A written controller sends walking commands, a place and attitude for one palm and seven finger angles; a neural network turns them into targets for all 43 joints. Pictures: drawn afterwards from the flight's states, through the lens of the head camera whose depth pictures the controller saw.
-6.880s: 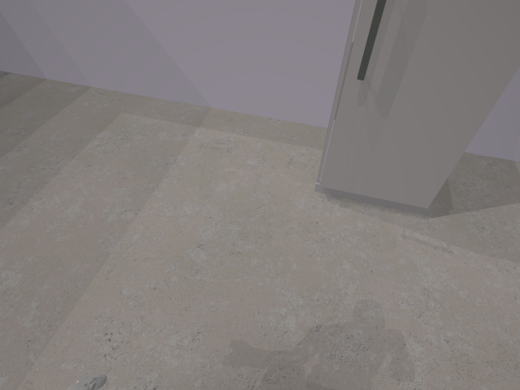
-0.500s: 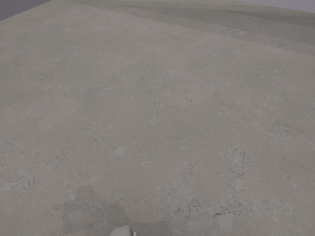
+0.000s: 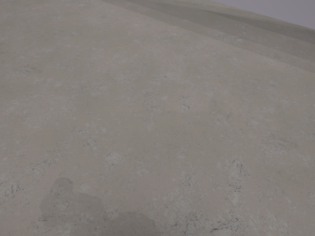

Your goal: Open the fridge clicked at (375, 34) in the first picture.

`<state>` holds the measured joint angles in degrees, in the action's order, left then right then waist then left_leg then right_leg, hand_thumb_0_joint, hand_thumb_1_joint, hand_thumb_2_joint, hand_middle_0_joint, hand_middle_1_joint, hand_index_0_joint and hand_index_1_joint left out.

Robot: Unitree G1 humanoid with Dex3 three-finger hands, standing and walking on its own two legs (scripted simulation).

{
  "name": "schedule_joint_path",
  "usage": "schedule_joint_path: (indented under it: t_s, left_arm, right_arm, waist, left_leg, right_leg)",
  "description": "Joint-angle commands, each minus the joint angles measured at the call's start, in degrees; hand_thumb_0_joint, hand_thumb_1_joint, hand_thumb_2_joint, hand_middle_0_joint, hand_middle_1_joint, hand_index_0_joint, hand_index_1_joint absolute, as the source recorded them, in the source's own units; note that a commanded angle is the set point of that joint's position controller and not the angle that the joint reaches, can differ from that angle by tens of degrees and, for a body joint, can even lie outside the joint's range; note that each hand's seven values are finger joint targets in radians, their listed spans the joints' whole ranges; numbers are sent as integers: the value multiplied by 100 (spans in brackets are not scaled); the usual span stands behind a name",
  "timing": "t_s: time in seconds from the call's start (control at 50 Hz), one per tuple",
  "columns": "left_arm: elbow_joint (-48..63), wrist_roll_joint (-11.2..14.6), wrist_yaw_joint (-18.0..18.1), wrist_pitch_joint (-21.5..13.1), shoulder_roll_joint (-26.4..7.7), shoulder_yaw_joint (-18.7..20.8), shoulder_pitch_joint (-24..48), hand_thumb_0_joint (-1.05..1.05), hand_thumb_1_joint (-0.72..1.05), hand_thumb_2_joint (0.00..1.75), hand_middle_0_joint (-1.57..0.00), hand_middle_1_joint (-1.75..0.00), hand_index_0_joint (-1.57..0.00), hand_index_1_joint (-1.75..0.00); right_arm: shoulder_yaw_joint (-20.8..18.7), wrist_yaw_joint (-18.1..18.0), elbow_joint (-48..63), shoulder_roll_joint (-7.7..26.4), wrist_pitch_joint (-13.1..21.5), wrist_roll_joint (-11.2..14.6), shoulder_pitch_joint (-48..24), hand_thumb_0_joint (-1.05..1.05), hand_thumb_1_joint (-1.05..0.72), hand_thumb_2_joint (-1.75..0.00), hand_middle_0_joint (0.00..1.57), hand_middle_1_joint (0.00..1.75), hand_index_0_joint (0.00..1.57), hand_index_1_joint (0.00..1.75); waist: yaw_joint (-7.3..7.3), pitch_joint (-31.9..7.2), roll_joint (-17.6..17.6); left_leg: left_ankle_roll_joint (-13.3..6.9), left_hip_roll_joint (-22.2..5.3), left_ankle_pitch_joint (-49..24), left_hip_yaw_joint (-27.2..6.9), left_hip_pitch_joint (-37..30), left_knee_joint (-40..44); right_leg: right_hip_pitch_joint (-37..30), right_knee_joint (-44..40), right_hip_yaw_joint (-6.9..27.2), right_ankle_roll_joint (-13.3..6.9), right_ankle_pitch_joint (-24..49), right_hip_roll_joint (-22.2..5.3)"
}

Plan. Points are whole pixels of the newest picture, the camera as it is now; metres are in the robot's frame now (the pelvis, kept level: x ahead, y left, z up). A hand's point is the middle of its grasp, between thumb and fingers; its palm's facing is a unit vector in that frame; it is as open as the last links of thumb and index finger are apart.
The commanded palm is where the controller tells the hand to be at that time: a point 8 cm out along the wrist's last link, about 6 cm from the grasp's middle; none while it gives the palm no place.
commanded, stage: turn to face it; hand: left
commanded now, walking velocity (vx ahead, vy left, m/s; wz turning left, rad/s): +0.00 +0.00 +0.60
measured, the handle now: out of the picture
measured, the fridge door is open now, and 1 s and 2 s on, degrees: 0 0 0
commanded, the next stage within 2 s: none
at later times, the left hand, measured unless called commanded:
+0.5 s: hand out of the picture +0.05 +0.13 -0.14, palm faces +0.31 -0.91 -0.29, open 7.4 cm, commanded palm none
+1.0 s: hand out of the picture -0.15 +0.15 -0.19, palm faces +0.65 -0.72 -0.24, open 7.4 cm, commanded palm none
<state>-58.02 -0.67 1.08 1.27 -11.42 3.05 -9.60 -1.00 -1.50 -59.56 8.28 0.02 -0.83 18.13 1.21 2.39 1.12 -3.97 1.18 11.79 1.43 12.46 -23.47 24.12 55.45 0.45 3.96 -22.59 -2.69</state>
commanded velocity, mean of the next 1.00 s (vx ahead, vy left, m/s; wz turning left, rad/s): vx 0.00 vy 0.00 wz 0.60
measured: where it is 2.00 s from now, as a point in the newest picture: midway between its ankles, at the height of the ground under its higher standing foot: outside the picture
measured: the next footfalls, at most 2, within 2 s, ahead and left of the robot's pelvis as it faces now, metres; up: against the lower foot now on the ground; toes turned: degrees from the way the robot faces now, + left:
right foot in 0.28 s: +0.06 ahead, -0.15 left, +0.00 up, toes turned +9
left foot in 0.86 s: -0.06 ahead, +0.05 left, +0.00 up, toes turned +40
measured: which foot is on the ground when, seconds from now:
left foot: down 0.00-0.28, up 0.30-0.84, down 0.86-1.00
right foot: up 0.00-0.26, down 0.28-0.86, up 0.88-1.00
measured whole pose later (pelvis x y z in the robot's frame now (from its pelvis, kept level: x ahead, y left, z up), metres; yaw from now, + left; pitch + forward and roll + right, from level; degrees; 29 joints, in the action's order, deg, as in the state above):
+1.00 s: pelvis -0.04 -0.04 -0.01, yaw +37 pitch +0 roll -2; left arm -54.9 -0.9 0.6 3.8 -15.7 4.0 -14.2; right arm -2.0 0.5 -50.6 12.2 -1.5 -0.7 5.0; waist -2.8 5.3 2.1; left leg -2.9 -0.1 17.6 2.5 14.5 -31.9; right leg 26.9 64.6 -5.2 5.4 -26.7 -7.2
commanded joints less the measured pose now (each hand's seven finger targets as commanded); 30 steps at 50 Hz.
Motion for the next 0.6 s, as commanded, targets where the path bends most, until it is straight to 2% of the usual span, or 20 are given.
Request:
schedule_joint_path:
  t_s: [0.0, 0.06, 0.12, 0.18, 0.2, 0.22, 0.24, 0.26, 0.28, 0.3, 0.32, 0.34, 0.36, 0.4, 0.42, 0.46, 0.58]
  left_arm:
    - [451, -14, 61, -33, -321, 114, 253, 0, 90, 90, -20, -30, -20, -30]
    - [644, 19, 76, -19, -296, 123, 578, 0, 90, 90, -20, -30, -20, -30]
    - [789, 51, 79, -20, -282, 124, 714, 0, 90, 90, -20, -30, -20, -30]
    - [814, 82, 99, -37, -309, 137, 452, 0, 90, 90, -20, -30, -20, -30]
    - [814, 81, 103, -66, -357, 147, 332, 0, 90, 90, -20, -30, -20, -30]
    - [776, 90, 121, -97, -408, 174, 86, 0, 90, 90, -20, -30, -20, -30]
    - [756, 62, 151, -149, -646, 217, -73, 0, 90, 90, -20, -30, -20, -30]
    - [792, -27, 203, -200, -1205, 320, -192, 0, 90, 90, -20, -30, -20, -30]
    - [866, -22, 181, -168, -1389, 305, -243, 0, 90, 90, -20, -30, -20, -30]
    - [979, -17, 183, -140, -1237, 264, 11, 0, 90, 90, -20, -30, -20, -30]
    - [1011, -3, 185, -182, -960, 249, 324, 0, 90, 90, -20, -30, -20, -30]
    - [1049, 0, 159, -169, -837, 180, 506, 0, 90, 90, -20, -30, -20, -30]
    - [1066, 9, 130, -182, -691, 110, 547, 0, 90, 90, -20, -30, -20, -30]
    - [1014, 7, 107, -213, -652, 99, 295, 0, 90, 90, -20, -30, -20, -30]
    - [1001, 5, 98, -231, -680, 93, 125, 0, 90, 90, -20, -30, -20, -30]
    - [923, -1, 98, -228, -728, 97, -162, 0, 90, 90, -20, -30, -20, -30]
    - [793, -69, 116, -210, -961, 134, -676, 0, 90, 90, -20, -30, -20, -30]
  right_arm:
    - [-343, -22, 246, 1125, 49, -32, 480, 0, -90, -90, 20, 30, 20, 30]
    - [-400, -15, 256, 1158, 6, -53, 536, 0, -90, -90, 20, 30, 20, 30]
    - [-458, -2, 343, 1228, -40, -76, 437, 0, -90, -90, 20, 30, 20, 30]
    - [-530, 24, 489, 1324, -78, -72, 192, 0, -90, -90, 20, 30, 20, 30]
    - [-552, 35, 526, 1319, -91, -57, 116, 0, -90, -90, 20, 30, 20, 30]
    - [-567, 52, 590, 1297, -101, -32, 4, 0, -90, -90, 20, 30, 20, 30]
    - [-558, 87, 643, 1118, -99, 12, 41, 0, -90, -90, 20, 30, 20, 30]
    - [-494, 115, 746, 743, -96, 61, 160, 0, -90, -90, 20, 30, 20, 30]
    - [-553, 88, 863, 906, -123, -16, 66, 0, -90, -90, 20, 30, 20, 30]
    - [-607, 116, 880, 999, -184, -45, 29, 0, -90, -90, 20, 30, 20, 30]
    - [-605, 153, 745, 962, -289, -61, -27, 0, -90, -90, 20, 30, 20, 30]
    - [-597, 194, 632, 916, -341, -70, 5, 0, -90, -90, 20, 30, 20, 30]
    - [-582, 233, 592, 883, -356, -78, 101, 0, -90, -90, 20, 30, 20, 30]
    - [-570, 269, 607, 860, -374, -55, 46, 0, -90, -90, 20, 30, 20, 30]
    - [-561, 274, 646, 899, -391, -58, -27, 0, -90, -90, 20, 30, 20, 30]
    - [-559, 272, 723, 994, -422, -62, -294, 0, -90, -90, 20, 30, 20, 30]
    - [-464, 286, 989, 1067, -421, -41, -1066, 0, -90, -90, 20, 30, 20, 30]
  waist:
    - [83, -468, -732]
    - [151, -368, -933]
    - [157, -394, -1023]
    - [26, -534, -1045]
    - [-45, -530, -960]
    - [-183, -680, -866]
    - [-224, -769, -338]
    - [-253, -938, 1262]
    - [-273, -827, 1437]
    - [-149, -507, 761]
    - [-3, -227, 988]
    - [115, 13, 765]
    - [185, 92, 646]
    - [144, 67, 695]
    - [70, 36, 837]
    - [-44, 0, 903]
    - [-260, -154, 760]
  left_leg:
    - [-560, -1483, -3288, -1654, -893, 377]
    - [-631, -1472, -3138, -1943, -739, 339]
    - [-642, -1397, -2941, -2201, -366, 273]
    - [-545, -1240, -2647, -2368, 25, 115]
    - [-448, -1127, -2513, -2347, 238, -23]
    - [-260, -967, -2041, -2266, 535, -205]
    - [49, -691, -1094, -2043, 1172, -505]
    - [529, 28, 1079, -935, 2229, -1710]
    - [690, 200, 2373, -428, 2311, -2972]
    - [675, 8, 2162, -553, 2124, -3817]
    - [695, -223, 1862, -610, 2073, -4148]
    - [740, -274, 1440, -449, 2066, -4497]
    - [781, -301, 1067, -346, 2115, -4672]
    - [852, -313, 737, -226, 2181, -4799]
    - [900, -326, 651, -200, 2196, -4814]
    - [950, -368, 620, -195, 2266, -4796]
    - [972, -487, 1032, -65, 2238, -3982]
  right_leg:
    - [577, 67, -27, 119, -75, -39]
    - [520, -210, 1, 120, -238, 3]
    - [55, -837, 15, 53, -338, 135]
    - [-669, -1667, -28, -32, 32, 296]
    - [-1031, -2162, -61, -49, 398, 324]
    - [-1621, -2929, -70, -54, 994, 244]
    - [-2485, -3570, 270, -141, 1386, -215]
    - [-3320, -4013, 1642, -577, 1654, -1792]
    - [-2493, -3981, 2126, -1149, 2203, -2676]
    - [-1752, -3998, 1735, -1347, 2125, -2609]
    - [-1323, -4085, 1304, -1150, 1753, -2163]
    - [-1145, -4033, 872, -987, 1623, -1787]
    - [-1153, -3935, 391, -844, 1840, -1500]
    - [-1307, -3859, -32, -755, 2239, -1354]
    - [-1432, -3856, -96, -740, 2374, -1338]
    - [-1618, -3855, -107, -789, 2405, -1426]
    - [-2149, -3675, -186, -1084, 2935, -1789]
